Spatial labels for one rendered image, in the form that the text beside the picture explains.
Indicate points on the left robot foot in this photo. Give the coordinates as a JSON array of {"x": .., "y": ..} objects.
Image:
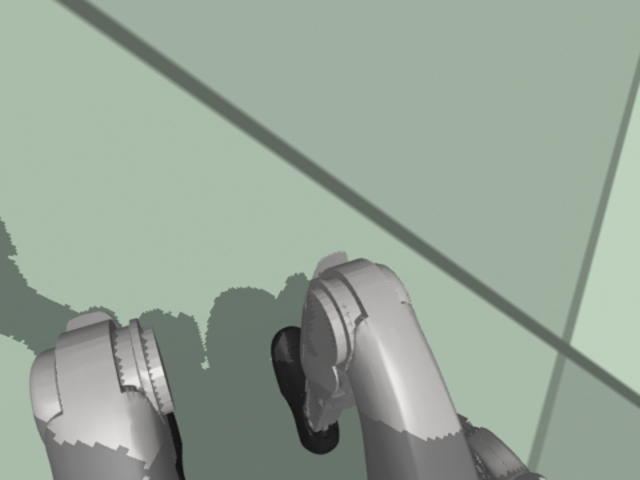
[{"x": 177, "y": 443}]

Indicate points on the right robot foot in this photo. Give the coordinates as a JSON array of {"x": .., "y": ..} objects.
[{"x": 285, "y": 354}]

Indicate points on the right robot hand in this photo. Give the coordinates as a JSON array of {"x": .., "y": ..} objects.
[{"x": 493, "y": 459}]

